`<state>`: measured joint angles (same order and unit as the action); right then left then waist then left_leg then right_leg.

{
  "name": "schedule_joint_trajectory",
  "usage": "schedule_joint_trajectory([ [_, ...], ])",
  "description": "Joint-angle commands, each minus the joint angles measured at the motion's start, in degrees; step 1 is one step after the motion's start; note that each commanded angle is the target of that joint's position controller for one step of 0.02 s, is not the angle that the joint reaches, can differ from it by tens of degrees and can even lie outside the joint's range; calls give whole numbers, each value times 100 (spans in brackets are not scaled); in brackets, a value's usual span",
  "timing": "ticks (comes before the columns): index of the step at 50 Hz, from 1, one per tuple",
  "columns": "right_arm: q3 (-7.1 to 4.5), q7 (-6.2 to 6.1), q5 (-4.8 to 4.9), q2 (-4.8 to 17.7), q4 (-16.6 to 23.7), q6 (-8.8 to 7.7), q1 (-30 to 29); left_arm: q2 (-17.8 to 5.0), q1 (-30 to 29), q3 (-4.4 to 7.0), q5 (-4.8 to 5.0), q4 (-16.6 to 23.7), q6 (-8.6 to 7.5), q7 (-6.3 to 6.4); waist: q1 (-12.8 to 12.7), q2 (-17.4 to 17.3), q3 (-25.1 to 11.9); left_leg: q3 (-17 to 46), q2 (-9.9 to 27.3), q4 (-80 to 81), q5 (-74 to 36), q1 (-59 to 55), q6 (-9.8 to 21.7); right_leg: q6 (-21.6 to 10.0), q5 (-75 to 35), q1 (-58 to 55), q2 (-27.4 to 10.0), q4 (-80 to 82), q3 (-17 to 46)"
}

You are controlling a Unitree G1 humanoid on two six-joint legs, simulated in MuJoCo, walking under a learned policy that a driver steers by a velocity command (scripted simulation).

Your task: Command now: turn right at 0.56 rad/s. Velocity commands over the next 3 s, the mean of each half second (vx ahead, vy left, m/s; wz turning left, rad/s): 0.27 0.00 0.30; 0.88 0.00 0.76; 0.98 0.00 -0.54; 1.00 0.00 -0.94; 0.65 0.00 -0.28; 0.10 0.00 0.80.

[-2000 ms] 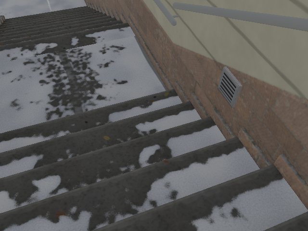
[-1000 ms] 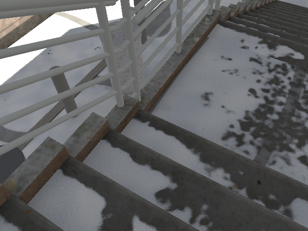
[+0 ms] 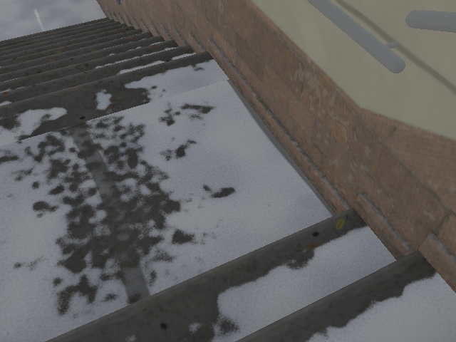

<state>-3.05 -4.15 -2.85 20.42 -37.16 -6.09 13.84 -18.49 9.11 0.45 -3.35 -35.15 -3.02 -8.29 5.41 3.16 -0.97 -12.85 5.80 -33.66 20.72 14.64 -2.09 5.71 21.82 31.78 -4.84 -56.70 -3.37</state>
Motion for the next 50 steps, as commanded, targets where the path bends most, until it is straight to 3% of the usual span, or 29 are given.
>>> schedule_joint_trajectory([
  [1, -405, 249, -39, 1302, 305, -32, -486, -653, 588, 334, 212, 73, -119, 245, -501, -898, -107, 1376, 1400, 381, -2383, 72, 1050, -450, -1265, -1299, 520, 2170, -248],
  [2, -282, 464, -135, 931, 198, -9, -450, -839, 794, 451, 322, 6, -133, 399, -692, -651, -333, 1266, 1305, -105, -1937, 645, 805, -836, -2646, -2434, 600, 2736, -60],
  [3, -12, 621, -202, -72, 350, 23, 143, -1605, 1209, 660, 312, 81, -174, 650, -576, 1095, -1515, 267, 333, -2238, 1046, 1756, -71, -2386, -6707, -4418, -1140, 2796, 1794],
  [4, -27, 668, 11, 77, 441, -70, 225, -1387, 1299, 541, 37, 195, -317, 491, -704, 390, -1661, 1370, -232, -2541, 2297, 2713, -353, -3097, -7087, -4521, -1810, 2720, 2822],
  [5, -81, 640, 220, 259, 368, -4, -290, -938, 1410, 478, 3, -131, -358, 363, -978, -219, -864, 1716, -45, -2660, 2196, 2874, -471, -2622, -6083, -3840, -1654, 2677, 2303],
  [6, 34, 466, 521, -87, -7, 594, -84, 243, 833, 44, 596, -237, 144, 681, -649, -584, -1058, 1857, -250, -2614, 1704, 1988, -228, -2060, -7531, -3436, -1861, 2878, 2001],
  [7, 84, 398, 529, -199, -77, 881, 288, 148, 253, -23, 546, -38, 371, 775, -327, -71, -677, 1743, -223, -2232, 1148, 1283, -174, -1743, -6703, -2668, -1436, 3131, 1212],
  [8, -73, 651, -3, 416, -114, 353, 684, -965, -91, 304, 484, 40, 33, 352, 0, 872, -8, 1429, -30, -3287, 1298, 1014, -499, -1758, -4709, -1316, -1179, 2964, 767],
  [9, -219, 740, -81, 772, -272, 171, 754, -1064, -235, 431, 333, 207, -14, 288, -148, 288, -161, 1405, -218, -3873, 1487, 640, -558, -1831, -3561, -640, -1190, 3249, 566],
  [11, -238, 589, -178, 804, -324, 131, 599, -1104, 391, 549, -29, 107, -42, 504, -660, 283, 86, 1588, -298, -4622, 888, 1744, -340, -2376, -1184, -1126, -1647, 4115, 999],
  [13, -74, 541, -29, 387, -255, 101, 207, -393, 838, 281, 69, -157, -159, 706, -866, 243, 175, 2108, -175, -3942, -21, 2882, 7, -2133, 1192, -2207, -1938, 4487, 1804],
  [15, 60, 605, -61, 57, -212, 59, -139, -134, 669, 138, 43, -200, -245, 791, -868, 313, 74, 2005, -142, -3467, -324, 3164, 183, -1817, 1272, -2714, -1802, 4504, 1466],
  [21, 250, 934, -259, -389, -58, 9, -542, -434, 1006, 121, -142, -412, -443, 1024, -1089, 189, 74, 1140, -131, -2901, -387, 2339, 135, -1658, 843, -2316, -1684, 4432, 57],
  [22, -85, 809, 253, 35, -80, 573, -333, -910, 1230, 409, 378, -746, -194, 833, -837, 289, -226, 1052, 34, -2755, -1448, 2424, 364, -1488, 361, -2761, -1752, 3790, -98],
  [25, -57, 695, 253, -121, 148, 1008, -598, -568, 1287, 351, 259, -776, -37, 723, -894, 656, -19, 806, -31, -2850, -1051, 2121, 501, -1159, 10, -2327, -1859, 3314, -503],
  [29, -143, 577, 271, -57, 214, 1116, -433, -931, 774, 527, 183, -824, 45, 709, -442, 807, 267, 439, -71, -2416, 56, 985, 654, -742, -1226, -1677, -2093, 2370, -948],
  [30, -161, 537, 296, -72, -99, 1104, 361, -1024, 481, 573, 209, -820, 79, 685, -5, 589, -103, 117, -339, -2165, 153, -170, 776, -592, -1678, -1303, -1917, 1486, -1204],
  [31, -237, 464, 411, -28, -700, 1020, 1921, -1003, -190, 578, 225, -745, 164, 670, 1019, -357, -298, -38, -807, -1501, 127, -1791, 965, -491, -2572, -280, -1393, -856, -1553],
  [32, -244, 385, 549, 275, -1214, 954, 2509, -320, -908, 400, -36, -432, 223, 600, 1297, -2762, 800, 1064, -648, -1081, -1147, -2068, 1128, -454, 1532, 2342, -362, -3666, -1235],
  [33, -123, 375, 682, 487, -1065, 862, 2239, 82, -1142, 213, -162, 84, 214, 679, 775, -3234, 995, 2398, -314, -740, -3161, -1460, 1218, -433, 1634, 3525, -51, -4252, -377],
  [34, -192, 331, 570, 871, -877, 794, 2293, -140, -1492, 209, -134, 555, 147, 761, 775, -2644, 422, 4259, 561, 730, -2114, -1379, 1683, -216, 1575, 3607, 144, -3752, -58],
  [36, -219, 233, 149, 962, -695, 756, 1225, -355, -1040, 253, -31, 208, 65, 816, -158, -907, 639, 5115, 943, 711, -99, -372, 2183, -193, 824, 3206, 2, -2514, 482],
  [37, -241, 263, -61, 955, -582, 698, 665, -510, -385, 332, -5, -192, 69, 823, -573, -708, 546, 4870, 864, 271, 203, -48, 2150, -294, 76, 2748, -144, -2063, 733],
  [38, -199, 296, -36, 770, -450, 607, 317, -567, -302, 362, -19, -342, 137, 843, -715, -582, 522, 4558, 623, 53, -322, 503, 2104, -325, -265, 2178, -4, -1828, 579],
  [39, -124, 325, 69, 466, -479, 466, 233, -634, -448, 407, 18, -358, 141, 834, -802, -235, 531, 3888, 117, -234, -11, 1061, 1883, -360, -1893, 1557, 72, -826, 696],
  [42, -133, 303, 393, 433, -570, 318, 353, -59, -670, 223, -37, -300, 191, 686, -808, -381, 57, 3519, -540, -393, 250, 2064, 1798, -495, -4087, -698, 658, 601, 243],
  [47, -149, 301, 135, 164, -904, 438, 1193, 206, -440, 124, 369, -424, 209, 727, -417, -710, 549, 2921, -628, -1519, -180, 1147, 1462, -720, -3330, -1745, 702, 2353, 15],
  [49, -144, 241, 21, 147, -1035, 488, 1230, -37, 631, 284, 286, -768, 183, 843, -763, -566, 543, 2597, -576, -2921, -1960, 347, 1496, -1017, -2695, -2169, 580, 3218, -8],
  [50, -157, 243, 13, 149, -994, 503, 868, -174, 1796, 412, 249, -1139, 211, 891, -1327, -486, 326, 2257, -632, -4613, -3333, 579, 1469, -1359, -2471, -3062, 451, 3702, 85],
])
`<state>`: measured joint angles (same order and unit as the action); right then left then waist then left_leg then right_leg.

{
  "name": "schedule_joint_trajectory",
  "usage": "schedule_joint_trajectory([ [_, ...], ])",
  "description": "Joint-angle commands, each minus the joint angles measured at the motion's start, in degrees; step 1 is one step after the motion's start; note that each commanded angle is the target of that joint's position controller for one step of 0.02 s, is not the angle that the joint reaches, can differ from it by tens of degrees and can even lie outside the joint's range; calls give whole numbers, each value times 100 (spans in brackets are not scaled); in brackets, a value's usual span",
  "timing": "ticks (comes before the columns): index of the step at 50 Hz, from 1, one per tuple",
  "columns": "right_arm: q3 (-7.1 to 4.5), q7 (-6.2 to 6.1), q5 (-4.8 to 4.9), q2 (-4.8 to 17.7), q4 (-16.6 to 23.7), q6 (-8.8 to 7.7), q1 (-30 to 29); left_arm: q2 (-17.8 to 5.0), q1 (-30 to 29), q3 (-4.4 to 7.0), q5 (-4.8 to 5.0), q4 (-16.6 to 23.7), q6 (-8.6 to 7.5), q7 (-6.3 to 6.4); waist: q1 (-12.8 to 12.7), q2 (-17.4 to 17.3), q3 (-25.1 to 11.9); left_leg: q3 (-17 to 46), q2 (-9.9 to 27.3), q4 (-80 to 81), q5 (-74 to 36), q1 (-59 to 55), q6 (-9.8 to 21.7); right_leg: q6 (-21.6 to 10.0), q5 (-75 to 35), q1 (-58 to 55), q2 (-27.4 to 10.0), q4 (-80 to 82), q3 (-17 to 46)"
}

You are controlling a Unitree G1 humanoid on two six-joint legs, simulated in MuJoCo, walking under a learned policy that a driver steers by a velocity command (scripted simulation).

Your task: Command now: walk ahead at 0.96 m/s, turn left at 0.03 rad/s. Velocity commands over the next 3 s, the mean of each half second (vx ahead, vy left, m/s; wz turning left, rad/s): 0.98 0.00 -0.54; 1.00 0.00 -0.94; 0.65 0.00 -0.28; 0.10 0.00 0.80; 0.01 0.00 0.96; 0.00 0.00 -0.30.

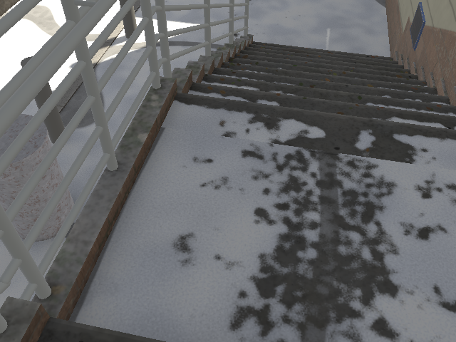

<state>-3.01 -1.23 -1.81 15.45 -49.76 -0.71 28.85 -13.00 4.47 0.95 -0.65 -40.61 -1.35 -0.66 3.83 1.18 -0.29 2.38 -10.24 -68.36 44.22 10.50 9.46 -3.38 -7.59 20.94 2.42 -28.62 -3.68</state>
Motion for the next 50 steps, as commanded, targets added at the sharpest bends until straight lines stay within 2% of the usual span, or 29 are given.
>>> schedule_joint_trajectory([
  [1, -188, 10, -25, 520, 415, -55, -1282, -763, 3426, 447, -12, -920, 59, 89, -1840, 289, -76, 151, 390, -4118, -3807, 2232, 156, -1029, 479, -3138, -813, 871, 930],
  [2, 22, 22, -105, -226, 819, -146, -1561, -667, 3307, 314, 86, -906, 41, -70, -1311, 605, -52, 89, 164, -5122, -563, 4162, 178, -697, -718, -3658, -1065, -1222, 1557],
  [3, 123, 62, -33, -272, 1078, -217, -867, -614, 2734, 241, 71, -723, 8, -123, -440, 527, -333, 514, 467, -4461, -1063, 5158, 141, -1156, -542, -3933, -1545, -1176, 2936],
  [4, 174, 39, -200, 10, 1118, -264, -765, -1315, 2269, 509, 90, -620, -42, -33, -560, 1503, -535, 456, 752, -3838, -1146, 5776, -215, -2269, 3198, -3691, -2575, 448, 5126],
  [5, -11, -13, -365, 738, 1183, -247, -1781, -788, 2010, 385, 16, -591, -172, 23, -478, 21, 439, 869, 1426, -2231, -2099, 5895, -482, -2062, 4377, -2539, -2576, 990, 5020],
  [7, 33, 31, -134, 618, 1278, -160, -2553, -449, 1601, 174, -93, -603, -340, 132, -160, -341, 1307, 827, 1624, 14, -3150, 4662, -1141, -1753, 3907, 17, -1436, 822, 4296],
  [10, 116, 248, -143, 216, 783, -65, -1852, -1213, 1936, 421, -75, -754, -318, 120, -74, 445, 428, -19, 1440, 368, -4295, 1586, -1183, -1651, 1720, 1514, -979, 710, 3197],
  [13, 46, 301, -132, 393, 1061, -259, -3302, -631, 2416, 319, 189, -790, -428, 144, -628, -353, 546, 502, 1523, 2290, -6893, 2779, -990, -1402, 3039, 159, -416, -427, 3280],
  [17, 165, 418, 150, -128, 1178, -251, -3666, -743, 2752, 307, -13, -904, -229, 127, -1305, 388, 541, 102, 967, 3805, -5999, 1175, -1100, -1032, 2693, 133, -71, -843, 2940],
  [19, 85, 272, 277, 9, 1107, -308, -3381, -698, 2998, 316, -163, -1041, -80, 239, -1321, 739, 638, 492, 1170, 4643, -5577, 987, -1163, -943, 2335, -665, -154, -1370, 3022],
  [21, -105, 122, 254, 311, 767, -377, -2129, -839, 2934, 335, -310, -1164, 92, 308, -703, 192, 356, 356, 1317, 5405, -5980, -175, -1117, -911, 2114, -752, 40, -3137, 2739],
  [23, -340, 67, 7, 795, 123, -327, -29, -723, 2657, 378, -176, -1156, 47, 187, 332, -587, -390, 810, 1819, 4352, -5028, -3169, -859, -847, 4296, 1524, 403, -6503, 2100],
  [24, -219, 124, -225, 747, 181, -305, 498, -196, 2634, 241, 63, -947, -84, 194, 382, -1133, -868, 768, 2496, 1822, -7054, -4306, -1191, -816, 5707, 3283, 339, -8727, 1672],
  [25, -270, 243, -97, 884, 161, -319, 382, -307, 3216, 244, 309, -688, -164, 352, -92, -1732, -1689, 2101, 3544, 2318, -7551, -4457, -1021, -654, 4647, 3843, -114, -9162, 1262],
  [26, -449, 207, 40, 1162, 184, -418, 59, -480, 2435, 243, 80, -516, -146, 355, 107, -2173, -1630, 3521, 3955, 4018, -2735, -3556, -249, -596, 3559, 4278, -344, -8529, 843],
  [27, -246, 269, 66, 318, 256, -397, -510, -812, 1435, 360, -166, -623, -5, 232, 82, -929, -137, 2793, 3159, 4793, -1031, -1856, -310, -527, 2917, 3999, -651, -7811, 876],
  [29, -54, 207, -11, -74, 89, -611, -838, -734, 1124, 408, -205, -710, 69, 28, -276, -495, 973, 1876, 2804, 4340, -3016, 18, -475, -365, 1791, 3407, -958, -6096, 1401],
  [32, -120, 49, 140, 235, -110, -732, -1000, -292, 603, 324, -97, -525, 168, -277, -681, -985, 1220, 970, 2523, 4942, -3601, 1239, -429, -60, 666, 2315, -917, -3856, 998],
  [34, -210, 54, 145, 382, -283, -753, -605, -362, 580, 342, -293, -617, 183, -349, -623, -914, 733, 568, 2679, 4485, -5583, 304, -484, -283, 353, 2394, -642, -4057, 483],
  [36, -42, 7, 135, -245, -494, -861, -449, -450, -25, 360, -119, -579, 4, -496, -595, -430, 769, -356, 2080, 4060, -4050, 34, -948, -521, -2082, 2329, -632, -2181, 607],
  [39, 0, -60, 115, -111, -494, -789, -302, -309, -777, 224, -5, -441, -44, -536, -359, -330, 965, -1015, 1969, 4107, -3672, 662, -958, -549, -2662, 777, -368, -1268, -382],
  [42, 8, -216, -67, 346, -905, -525, 620, -493, -1159, 150, -242, -351, -62, -361, -117, -93, 1279, -1392, 2045, 3100, -6638, -762, -1187, -758, -1405, 957, 126, -463, -1108],
  [44, 14, -321, -97, 567, -1058, -326, 796, -678, 24, 190, -305, -742, -44, -231, -676, -341, 449, -1438, 2213, 830, -8271, -581, -1155, -909, -916, -845, 375, -539, -1275],
  [45, 5, -318, -207, 613, -1018, -281, 520, -913, 1360, 305, -249, -1160, 27, -173, -1349, -336, -21, -1287, 2240, -923, -8031, 395, -1173, -1165, -597, -2471, 113, -367, -713],
  [46, -121, -267, -146, 760, -878, -286, -463, -1199, 2487, 485, -101, -1501, 96, -118, -2288, 656, -165, -1612, 1369, -3868, -4180, 1720, -1258, -1783, -1320, -3916, -344, 692, 63],
  [47, -122, -189, -134, 613, -343, -378, -1192, -1775, 2569, 592, 39, -1647, 111, -56, -2018, 633, 222, -1285, 1014, -4627, -559, 3558, -1003, -1658, -1628, -4449, -593, -235, 401],
  [48, -15, -145, 47, 395, 201, -485, -613, -2033, 2729, 558, -7, -1608, 31, -8, -1337, 745, -721, -444, 1514, -4094, -493, 4720, -1073, -2130, -3953, -6006, -1671, -1286, 1591],
  [49, 40, -108, -34, 539, 259, -513, -516, -1745, 2724, 545, -76, -1454, 77, 6, -1283, -339, -1244, -37, 1707, -3576, -672, 5106, -1025, -2547, -1606, -6075, -1906, -819, 2651],
  [50, 42, -36, -32, 553, 510, -627, -828, -1551, 2353, 513, -155, -1230, 27, 98, -1111, -259, -881, 438, 1684, -2468, -1267, 5377, -1025, -2503, 1394, -5281, -2070, 439, 3691],
])
Over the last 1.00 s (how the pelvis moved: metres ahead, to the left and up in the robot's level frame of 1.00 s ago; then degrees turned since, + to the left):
0.19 0.19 -0.10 37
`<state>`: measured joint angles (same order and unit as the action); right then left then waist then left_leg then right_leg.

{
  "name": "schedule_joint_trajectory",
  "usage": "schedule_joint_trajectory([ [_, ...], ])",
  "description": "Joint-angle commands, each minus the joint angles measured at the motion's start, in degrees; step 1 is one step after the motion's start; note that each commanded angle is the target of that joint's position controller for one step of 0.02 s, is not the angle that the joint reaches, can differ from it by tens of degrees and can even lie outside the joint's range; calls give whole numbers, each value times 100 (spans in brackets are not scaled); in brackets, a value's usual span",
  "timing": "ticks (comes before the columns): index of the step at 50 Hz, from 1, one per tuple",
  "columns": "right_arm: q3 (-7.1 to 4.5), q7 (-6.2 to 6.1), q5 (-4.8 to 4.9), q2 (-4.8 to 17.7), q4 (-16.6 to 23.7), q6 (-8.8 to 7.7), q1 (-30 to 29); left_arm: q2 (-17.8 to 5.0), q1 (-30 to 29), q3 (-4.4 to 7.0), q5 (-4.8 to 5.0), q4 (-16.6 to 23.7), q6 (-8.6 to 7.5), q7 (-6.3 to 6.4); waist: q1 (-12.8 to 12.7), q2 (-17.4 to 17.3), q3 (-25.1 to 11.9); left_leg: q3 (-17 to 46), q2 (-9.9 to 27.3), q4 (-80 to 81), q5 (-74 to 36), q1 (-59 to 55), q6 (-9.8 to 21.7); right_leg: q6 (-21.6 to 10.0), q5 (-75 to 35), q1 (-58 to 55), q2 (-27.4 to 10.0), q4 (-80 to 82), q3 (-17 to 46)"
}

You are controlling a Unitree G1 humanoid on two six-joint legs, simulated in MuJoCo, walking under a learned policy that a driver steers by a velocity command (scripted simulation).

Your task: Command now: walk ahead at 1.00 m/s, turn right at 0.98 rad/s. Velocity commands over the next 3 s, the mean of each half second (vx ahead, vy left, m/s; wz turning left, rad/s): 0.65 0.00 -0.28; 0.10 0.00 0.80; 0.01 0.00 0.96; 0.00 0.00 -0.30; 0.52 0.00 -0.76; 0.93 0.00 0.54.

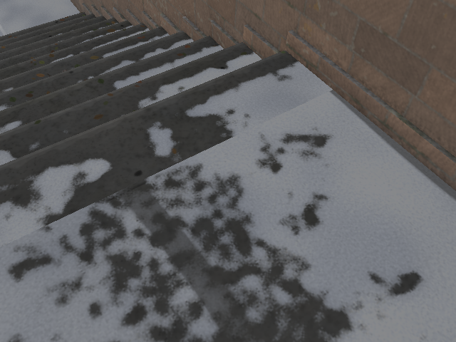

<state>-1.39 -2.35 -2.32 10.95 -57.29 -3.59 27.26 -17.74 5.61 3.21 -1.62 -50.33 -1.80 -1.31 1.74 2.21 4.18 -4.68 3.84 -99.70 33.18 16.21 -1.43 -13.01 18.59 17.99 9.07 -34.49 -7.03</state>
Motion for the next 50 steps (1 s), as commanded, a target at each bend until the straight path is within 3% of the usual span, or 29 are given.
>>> schedule_joint_trajectory([
  [1, -141, 146, -47, 957, 1177, -235, -1108, -837, 1316, 238, 6, -143, 24, 259, -302, -834, -476, 965, 296, 1533, -595, 4086, -40, -1218, -324, -3104, -2316, 1898, 3873],
  [2, -170, 148, -164, 1043, 1287, -122, -1010, -919, 958, 196, -3, 96, -89, 309, 114, -352, 0, 1204, 450, 2180, -483, 3432, -215, -1444, -980, -1785, -2596, 1980, 4300],
  [4, -196, 119, -137, 1150, 1390, 26, -1427, -834, 579, 168, -58, 336, -328, 255, 368, -1098, 679, 1306, 719, 3703, -538, 2108, -501, -1322, -1736, 595, -2341, 2133, 3929],
  [5, -151, 155, -89, 977, 1438, 6, -1607, -913, 553, 213, -49, 377, -392, 246, 393, -1164, 496, 1135, 617, 4224, -1150, 1358, -490, -1138, -1611, 1121, -1975, 2115, 3718],
  [7, -120, 242, 146, 765, 1383, -68, -1477, -899, 527, 277, 27, 369, -421, 185, 448, -599, 169, 814, 271, 5213, -2621, 89, -344, -719, -1625, 1445, -1246, 1650, 2924],
  [8, -105, 266, 188, 664, 1319, -96, -1408, -917, 713, 302, 89, 269, -413, 135, 385, -507, 77, 493, 63, 5535, -3021, -189, -244, -511, -2244, 1165, -1040, 1317, 2472],
  [10, -113, 287, 58, 544, 1107, -180, -1008, -742, 1315, 272, 235, 28, -382, 19, 195, -566, -197, -163, -409, 6247, -3628, -840, 70, -121, -4418, 388, -764, 224, 1847],
  [11, -200, 252, -30, 697, 862, -203, -257, -722, 1421, 259, 254, -53, -382, -20, 541, -496, -603, -232, -615, 6524, -3668, -1427, 190, 142, -5104, 19, -700, -900, 1739],
  [12, -323, 257, -77, 1018, 626, -232, 698, -567, 1344, 216, 245, -65, -429, -26, 1063, -410, -1001, 121, -299, 6676, -3908, -2100, 393, 399, -4533, 145, -554, -2510, 1609],
  [13, -413, 310, -119, 1604, 486, -240, 1165, 216, 1583, 108, 255, 102, -449, 37, 870, -1909, -1432, 2567, 1541, 6760, -6850, -2683, 1189, 786, 1047, 1109, 498, -5315, 1098],
  [14, -351, 353, 210, 1400, 533, -398, 666, 655, 1900, -98, 570, 195, -451, 36, 430, -3074, -1995, 4933, 1808, 7703, -5428, -3395, 1964, 930, 1598, 2217, 504, -5825, 2088],
  [15, -335, 339, 334, 1083, 754, -427, -273, 295, 1745, -71, 535, 162, -384, 49, 291, -1996, -1395, 4430, 1725, 7672, -4213, -2890, 1814, 955, 1308, 2550, -79, -5465, 1935],
  [16, -287, 320, 391, 934, 926, -425, -889, 72, 1033, -35, 403, 362, -320, 78, 214, -1059, -918, 3697, 1449, 7723, -4155, -2152, 1559, 1005, 890, 2492, -521, -4895, 1399],
  [17, -264, 317, 387, 917, 985, -405, -1154, -6, 558, -8, 254, 470, -282, 123, 156, -469, -658, 3241, 1218, 7764, -4722, -1495, 1466, 1091, 699, 2280, -733, -4401, 1177],
  [19, -249, 251, 282, 900, 911, -352, -1143, 45, 70, -3, 177, 730, -259, 153, -18, -418, -471, 2651, 820, 7964, -5678, -568, 1350, 1242, 497, 1565, -912, -3162, 1080],
  [20, -303, 195, 253, 1097, 952, -302, -1288, 211, 82, -65, 195, 814, -250, 172, -207, -566, -492, 2440, 671, 8006, -6112, -325, 1360, 1366, 494, 1307, -876, -2367, 1030],
  [22, -448, 68, 262, 1444, 1089, -217, -1489, 218, -67, -110, 225, 829, -255, 263, -309, -707, -670, 2098, 454, 8094, -6514, 158, 1334, 1486, -52, 593, -651, -1077, 919],
  [24, -550, -7, 376, 1601, 1174, -61, -1450, 81, -157, -99, 261, 807, -193, 266, -309, -823, -1062, 2135, 411, 8082, -5853, 144, 1333, 1592, -804, 146, -478, -511, 928],
  [27, -535, -11, 467, 1306, 1306, 99, -1481, -94, -514, -38, 267, 920, -8, 303, -316, -766, -1059, 2459, 222, 7912, -4275, 270, 1019, 1562, -1315, -197, -483, 227, 1233],
  [29, -546, -56, 469, 1198, 1499, 152, -1811, -234, -266, 34, 206, 849, -25, 310, -564, -851, -1017, 2654, -76, 7441, -3321, 569, 719, 1498, -1846, -798, -636, 953, 1360],
  [30, -485, -62, 438, 954, 1574, 192, -1808, -303, 25, 69, 155, 756, -52, 327, -658, -594, -1067, 2511, -350, 6831, -2727, 961, 526, 1365, -2210, -1332, -1017, 1302, 1395],
  [31, -390, -34, 379, 476, 1546, 247, -1311, -555, 380, 114, 49, 729, -50, 389, -510, 434, -1544, 1834, -910, 5266, -482, 1728, 252, 867, -3261, -2390, -2339, 1253, 2448],
  [32, -384, -15, 417, 515, 1725, 194, -610, -711, 149, 110, -151, 905, 5, 397, -52, 1259, -1982, 1511, -1103, 4324, 670, 2181, 153, 4, -3255, -2379, -3563, 1576, 4072],
  [33, -492, 9, 419, 1042, 1673, 217, -420, -569, -244, 125, -50, 1034, 22, 405, 109, 1164, -1820, 1236, -565, 3421, 416, 2400, -63, -381, -3091, -2178, -3715, 1604, 4065],
  [35, -628, -49, 435, 1406, 1616, 406, -935, -164, -581, 58, 87, 1106, 45, 447, -30, 470, -1268, 1022, -166, 2832, -488, 2650, -262, -47, -1639, -1575, -2874, 1765, 2824],
  [38, -577, 7, 393, 1111, 1865, 574, -1239, -206, -680, 80, 52, 998, 80, 454, -17, 422, -855, 711, -50, 2892, -1126, 2369, -411, 83, -2291, -879, -2350, 1887, 1574],
  [42, -443, 100, 419, 866, 2260, 524, -1717, -408, -409, 179, 75, 868, 113, 522, -178, 501, -1100, 502, 106, 4177, -1552, 1990, -408, 1, -2827, -1158, -2472, 1803, 929],
  [47, -485, 345, 406, 1143, 2420, 642, -1805, -770, -401, 336, 220, 916, 110, 424, -103, 719, -1161, 168, 43, 5674, -1822, 828, -28, 299, -2563, -1019, -2785, 1542, 394],
  [50, -611, 348, 364, 1273, 2314, 718, -1481, -630, -109, 353, 376, 770, 63, 318, 82, 330, -1112, 83, -279, 7129, -2625, -324, 431, 956, -1697, -672, -2568, 523, -47],
])
Over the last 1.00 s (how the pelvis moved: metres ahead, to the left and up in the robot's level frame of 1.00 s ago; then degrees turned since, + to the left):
0.75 -0.10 -0.36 -48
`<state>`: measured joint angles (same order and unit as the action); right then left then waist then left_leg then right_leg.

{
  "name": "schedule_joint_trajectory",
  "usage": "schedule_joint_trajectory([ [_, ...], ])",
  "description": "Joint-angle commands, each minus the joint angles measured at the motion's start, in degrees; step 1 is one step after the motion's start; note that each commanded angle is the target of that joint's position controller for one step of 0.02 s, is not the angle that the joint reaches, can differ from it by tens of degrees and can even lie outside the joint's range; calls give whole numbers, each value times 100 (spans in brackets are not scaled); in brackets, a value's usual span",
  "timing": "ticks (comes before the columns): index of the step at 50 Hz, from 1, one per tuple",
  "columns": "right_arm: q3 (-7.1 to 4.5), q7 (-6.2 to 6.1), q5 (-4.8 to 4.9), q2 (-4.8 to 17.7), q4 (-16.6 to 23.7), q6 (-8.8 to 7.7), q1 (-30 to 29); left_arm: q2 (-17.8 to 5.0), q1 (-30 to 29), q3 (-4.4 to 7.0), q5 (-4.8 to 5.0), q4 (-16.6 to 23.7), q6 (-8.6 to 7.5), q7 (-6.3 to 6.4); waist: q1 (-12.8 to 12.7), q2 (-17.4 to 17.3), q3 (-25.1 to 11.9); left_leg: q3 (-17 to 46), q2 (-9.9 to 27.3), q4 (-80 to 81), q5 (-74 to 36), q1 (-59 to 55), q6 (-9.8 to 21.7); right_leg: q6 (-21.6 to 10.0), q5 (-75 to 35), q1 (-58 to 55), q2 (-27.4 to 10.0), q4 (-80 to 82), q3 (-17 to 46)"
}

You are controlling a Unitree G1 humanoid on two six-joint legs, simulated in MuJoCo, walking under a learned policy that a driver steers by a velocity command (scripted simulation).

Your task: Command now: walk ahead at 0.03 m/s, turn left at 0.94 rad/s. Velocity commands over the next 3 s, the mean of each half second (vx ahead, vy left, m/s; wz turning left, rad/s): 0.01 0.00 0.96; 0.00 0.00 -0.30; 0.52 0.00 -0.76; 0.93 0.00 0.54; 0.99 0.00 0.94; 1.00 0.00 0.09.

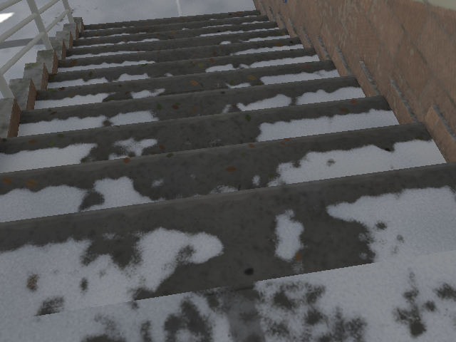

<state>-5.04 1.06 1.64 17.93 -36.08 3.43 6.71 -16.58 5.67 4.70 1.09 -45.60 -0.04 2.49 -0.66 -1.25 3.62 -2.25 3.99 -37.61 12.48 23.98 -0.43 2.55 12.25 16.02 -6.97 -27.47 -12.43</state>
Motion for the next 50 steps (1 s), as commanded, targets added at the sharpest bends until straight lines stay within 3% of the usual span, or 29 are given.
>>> schedule_joint_trajectory([
  [1, -405, -80, -51, 1047, 107, -4, 959, -532, 180, 172, -25, 231, -94, -125, 344, -430, -919, 778, 183, 1424, -2367, -2031, 690, -151, 153, 583, -477, -1519, 63],
  [2, -517, -163, -160, 1823, 304, -40, 915, -321, 131, 94, -285, 593, -78, -151, 25, -2257, -938, 3089, 1605, 1298, -4255, -2794, 1745, 345, 2686, 2554, 337, -3352, 154],
  [3, -496, -87, -332, 1646, 431, -199, 967, -588, -524, 146, -270, 764, -109, -105, 583, -1478, -1661, 3438, 1797, 1635, -3424, -2669, 2283, 249, 2620, 2854, 576, -4190, 1375],
  [4, -458, -59, -315, 1541, 399, -317, 784, -704, -773, 187, -102, 846, -108, -63, 463, -947, -1428, 2991, 1439, 1762, -2700, -2488, 1984, 52, 2061, 2936, 544, -4275, 1618],
  [6, -331, -180, -40, 1072, 471, -312, 167, -702, -488, 210, -135, 642, -85, 71, 96, -503, -1076, 2411, 936, 1695, -1968, -1984, 1362, -53, 1201, 2834, 438, -3825, 1776],
  [8, -267, -291, -66, 940, 627, -229, -78, -656, -302, 216, -179, 606, -89, 51, -71, -576, -1180, 2231, 676, 1640, -2075, -1448, 1266, -4, 764, 2251, 650, -3597, 1736],
  [12, -307, -392, -45, 1001, 689, -174, 10, -358, -414, 92, -109, 629, -117, -35, 17, -588, -1226, 2529, 439, 1517, -1536, -1353, 1181, 104, 425, 1836, 997, -2244, 1870],
  [18, -341, -352, -39, 1044, 823, -90, -38, -521, -360, 123, -50, 656, -152, -183, 102, -985, -1124, 3386, 247, 1417, -1127, -1123, 1076, 44, 539, 979, 1205, -945, 2049],
  [20, -329, -338, 0, 1006, 889, -65, -186, -616, -73, 181, -31, 592, -187, -221, -45, -1014, -1113, 3549, 58, 1254, -1018, -971, 929, -58, 232, 327, 1135, -58, 2013],
  [21, -296, -333, 29, 915, 924, -47, -238, -697, 153, 231, -39, 519, -193, -222, -146, -897, -1123, 3439, -172, 1027, -629, -668, 751, -145, -337, -300, 903, 587, 1982],
  [22, -198, -310, 14, 564, 893, -27, 123, -998, 227, 310, -120, 546, -149, -196, 45, -36, -1374, 2893, -640, 117, 1120, -55, 483, -532, -593, -1170, -160, 800, 2759],
  [23, -193, -277, 66, 536, 1030, -68, 318, -1295, 97, 343, -323, 566, -82, -178, 347, 1777, -1174, 1562, -1480, -1268, 2397, 1032, 136, -1496, -1393, -1196, -1288, 1171, 4243],
  [24, -336, -247, -78, 1109, 911, -165, 383, -980, -98, 278, -389, 762, -134, -175, 291, 1473, -1051, 1517, -972, -2546, 2232, 1175, -120, -1958, -1454, -832, -1662, 1187, 4605],
  [25, -382, -237, -96, 1245, 750, -175, 387, -669, -349, 180, -309, 872, -128, -134, 314, 1002, -929, 1439, -873, -3028, 1863, 996, -193, -1853, -1376, -558, -1321, 1037, 3966],
  [27, -251, -290, -161, 828, 559, -126, 417, -501, -424, 81, -120, 875, -80, -109, 237, 575, -705, 1394, -964, -3494, 1446, 924, -326, -1559, -1233, -434, -694, 912, 3293],
  [30, 58, -251, -209, 107, 560, -175, 347, -214, -314, -106, -113, 740, -57, -170, 273, 684, -764, 1040, -709, -2051, 1337, 286, -422, -1376, -1277, -433, -158, 876, 2702],
  [31, 128, -233, -258, -29, 590, -205, 229, -301, -318, -77, -64, 742, -16, -206, 212, 970, -730, 668, -569, -1153, 1433, -31, -476, -1299, -1237, -430, 28, 876, 2599],
  [32, 110, -237, -232, 30, 651, -230, -18, -655, -111, 54, -14, 741, 49, -225, 18, 1279, -610, 450, -643, -580, 1619, -190, -513, -1332, -1325, -483, 76, 824, 2745],
  [34, -15, -258, -79, 352, 593, -263, -51, -1120, 326, 226, 8, 724, 125, -230, -168, 1470, -665, 440, -832, 114, 1453, -318, -514, -1454, -1571, -845, -133, 691, 3289],
  [37, -82, -275, -42, 382, 304, -327, 519, -1086, 169, 250, 177, 835, 145, -188, 174, 1340, -837, 526, -865, 1797, 214, -1218, -188, -1266, -1824, -717, -92, 491, 3721],
  [38, -136, -281, -53, 529, 224, -334, 710, -945, 221, 224, 213, 849, 141, -153, 202, 1184, -1015, 640, -575, 1943, -119, -1968, -34, -1008, -1428, -191, 57, 348, 3622],
  [39, -199, -317, -150, 759, 208, -305, 935, -674, 216, 161, 179, 903, 115, -154, 238, 495, -1155, 1165, 274, 1823, -845, -2730, 287, -678, -386, 697, 387, -405, 3174],
  [40, -323, -278, -346, 1227, 123, -250, 740, -437, 107, 107, 161, 1154, 46, -171, 75, -1502, -843, 2282, 1403, 1869, -2002, -2458, 1064, -320, 1320, 1934, 1154, -1192, 1931],
  [41, -232, -283, -490, 820, 336, -300, 401, -889, 249, 250, 78, 1014, 13, -161, 145, -1152, -891, 2419, 1947, 1881, -2890, -2289, 1553, -35, 2243, 2039, 862, -2628, 1846],
  [42, -126, -318, -464, 498, 416, -340, 110, -1038, 393, 341, 105, 897, 47, -178, 22, -792, -837, 2003, 1776, 1837, -3178, -2175, 1482, 52, 2083, 2083, 766, -3422, 1830],
  [43, -85, -350, -373, 365, 461, -373, -180, -924, 589, 351, 108, 768, 147, -156, -130, -633, -761, 1484, 1417, 1758, -3083, -2123, 1238, 153, 1789, 2120, 700, -3783, 1771],
  [44, -75, -368, -234, 310, 429, -408, -318, -809, 656, 324, 81, 759, 236, -146, -144, -682, -619, 1158, 1239, 1712, -3081, -2188, 1106, 253, 1404, 2345, 594, -3955, 1740],
  [45, -71, -394, -196, 326, 385, -417, -264, -662, 575, 274, 73, 816, 291, -161, -88, -719, -541, 896, 1146, 1713, -3201, -2154, 1077, 327, 1170, 2413, 516, -3967, 1636],
  [50, -194, -430, -229, 643, 195, -323, 145, -386, -88, 93, 73, 1374, 319, -371, 306, -780, -578, 375, 1279, 1740, -2691, -2373, 1207, 355, 728, 2115, 292, -2666, 1164],
])
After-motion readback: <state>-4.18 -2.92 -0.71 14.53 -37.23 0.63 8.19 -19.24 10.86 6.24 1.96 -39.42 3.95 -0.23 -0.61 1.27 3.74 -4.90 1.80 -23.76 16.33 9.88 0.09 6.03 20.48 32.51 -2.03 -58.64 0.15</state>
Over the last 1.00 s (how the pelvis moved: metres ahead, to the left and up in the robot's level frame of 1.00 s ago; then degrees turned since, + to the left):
0.45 0.09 0.02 22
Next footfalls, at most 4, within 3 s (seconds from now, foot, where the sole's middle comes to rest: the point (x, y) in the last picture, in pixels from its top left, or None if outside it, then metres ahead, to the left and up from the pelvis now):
0.02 left None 0.07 0.12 -0.77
0.44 right None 0.15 -0.07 -0.77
0.76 left None -0.02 0.12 -0.77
1.20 right None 0.07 -0.14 -0.77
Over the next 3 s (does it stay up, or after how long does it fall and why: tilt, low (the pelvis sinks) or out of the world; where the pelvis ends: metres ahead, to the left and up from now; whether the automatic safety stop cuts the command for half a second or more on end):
stays up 1.49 0.17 -0.34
